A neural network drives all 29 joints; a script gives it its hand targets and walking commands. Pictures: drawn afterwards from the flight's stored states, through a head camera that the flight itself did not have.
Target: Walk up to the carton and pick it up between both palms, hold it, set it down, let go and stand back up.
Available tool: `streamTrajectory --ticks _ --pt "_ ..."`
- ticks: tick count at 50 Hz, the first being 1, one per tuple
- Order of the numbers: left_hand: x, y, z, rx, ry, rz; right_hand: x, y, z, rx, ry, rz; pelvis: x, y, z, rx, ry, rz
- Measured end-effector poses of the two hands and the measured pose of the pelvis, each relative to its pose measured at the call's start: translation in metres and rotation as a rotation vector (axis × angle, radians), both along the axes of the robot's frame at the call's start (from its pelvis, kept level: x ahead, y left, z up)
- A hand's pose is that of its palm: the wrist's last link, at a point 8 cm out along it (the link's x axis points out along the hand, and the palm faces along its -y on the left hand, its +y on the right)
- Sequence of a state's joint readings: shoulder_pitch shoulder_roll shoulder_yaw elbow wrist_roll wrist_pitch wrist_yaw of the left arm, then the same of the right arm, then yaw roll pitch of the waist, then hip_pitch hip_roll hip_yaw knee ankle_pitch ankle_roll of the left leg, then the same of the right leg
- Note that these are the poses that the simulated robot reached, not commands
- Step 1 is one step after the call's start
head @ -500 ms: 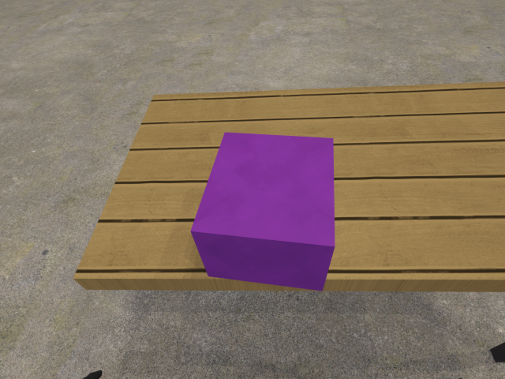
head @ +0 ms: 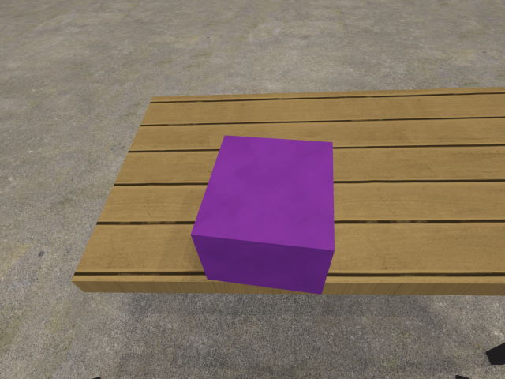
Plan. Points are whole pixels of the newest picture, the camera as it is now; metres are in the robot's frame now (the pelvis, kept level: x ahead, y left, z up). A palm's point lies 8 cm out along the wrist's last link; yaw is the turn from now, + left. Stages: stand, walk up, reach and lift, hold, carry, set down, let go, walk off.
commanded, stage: reach and lift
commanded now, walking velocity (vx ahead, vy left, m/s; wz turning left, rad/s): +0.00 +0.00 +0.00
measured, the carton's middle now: (270, 210) +0.39 +0.00 +0.04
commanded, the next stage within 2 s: none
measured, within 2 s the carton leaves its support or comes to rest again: neither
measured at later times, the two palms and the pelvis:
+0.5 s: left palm (112, 357) +0.18 +0.25 -0.04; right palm out of the picture +0.13 -0.31 -0.04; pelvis -0.02 -0.01 +0.01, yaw -1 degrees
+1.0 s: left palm (109, 350) +0.17 +0.23 +0.02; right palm (486, 378) +0.14 -0.25 +0.03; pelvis -0.04 -0.02 +0.02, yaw -1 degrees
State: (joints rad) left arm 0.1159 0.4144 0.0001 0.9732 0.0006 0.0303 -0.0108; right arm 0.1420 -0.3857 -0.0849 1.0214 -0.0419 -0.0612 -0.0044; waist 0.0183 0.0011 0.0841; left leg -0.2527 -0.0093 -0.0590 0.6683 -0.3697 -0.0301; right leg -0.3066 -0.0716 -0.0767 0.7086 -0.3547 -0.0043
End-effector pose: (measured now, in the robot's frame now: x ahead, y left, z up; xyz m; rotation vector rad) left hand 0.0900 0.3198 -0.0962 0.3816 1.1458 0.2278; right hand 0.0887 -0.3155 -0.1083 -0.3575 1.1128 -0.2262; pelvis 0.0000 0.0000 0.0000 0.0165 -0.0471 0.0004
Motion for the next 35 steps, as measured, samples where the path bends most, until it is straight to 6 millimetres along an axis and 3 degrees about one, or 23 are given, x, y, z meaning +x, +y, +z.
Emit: streamTrajectory --ticks 6,9,13,17,20,29,35 --pt "0.044 -0.022 0.006 -0.013 0.019 -0.024 0.023 0.003 -0.003 0.038 -0.105 0.056 -0.012 0.001 -0.007 -0.030 0.000 -0.021" --pt "0.067 -0.039 0.013 -0.046 -0.049 -0.055 0.035 0.002 0.006 0.021 -0.161 0.085 -0.014 -0.001 -0.008 -0.030 -0.004 -0.022" --pt "0.080 -0.055 0.021 -0.083 -0.122 -0.079 0.051 -0.002 0.025 -0.001 -0.248 0.101 -0.016 -0.003 -0.005 -0.026 -0.028 -0.021" --pt "0.088 -0.063 0.032 -0.103 -0.176 -0.089 0.062 -0.004 0.050 -0.024 -0.333 0.107 -0.016 -0.006 0.001 -0.022 -0.054 -0.021" --pt "0.090 -0.066 0.041 -0.111 -0.207 -0.093 0.059 -0.003 0.061 -0.025 -0.342 0.099 -0.017 -0.007 0.006 -0.019 -0.072 -0.022" --pt "0.082 -0.069 0.064 -0.108 -0.272 -0.100 0.035 0.011 0.074 0.004 -0.372 0.062 -0.023 -0.009 0.014 -0.015 -0.098 -0.022" --pt "0.076 -0.075 0.076 -0.103 -0.315 -0.115 0.030 0.029 0.085 0.034 -0.431 0.051 -0.032 -0.013 0.016 -0.009 -0.115 -0.022"
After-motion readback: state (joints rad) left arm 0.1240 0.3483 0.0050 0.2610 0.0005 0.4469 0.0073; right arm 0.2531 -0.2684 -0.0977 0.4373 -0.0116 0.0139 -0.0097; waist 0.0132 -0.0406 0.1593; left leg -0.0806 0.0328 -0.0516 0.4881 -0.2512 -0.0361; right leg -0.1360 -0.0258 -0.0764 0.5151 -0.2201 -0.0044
